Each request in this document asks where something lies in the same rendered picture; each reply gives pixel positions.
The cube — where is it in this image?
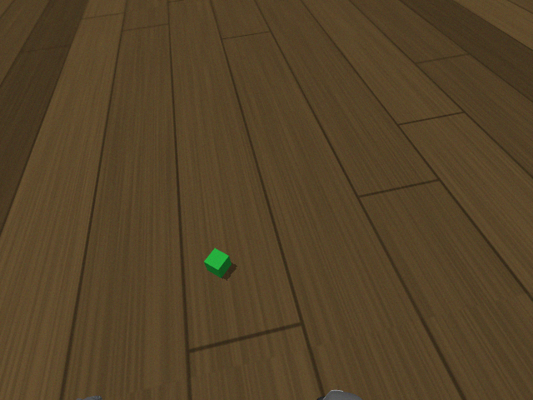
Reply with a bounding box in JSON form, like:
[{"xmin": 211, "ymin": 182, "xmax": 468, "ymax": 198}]
[{"xmin": 204, "ymin": 248, "xmax": 232, "ymax": 278}]

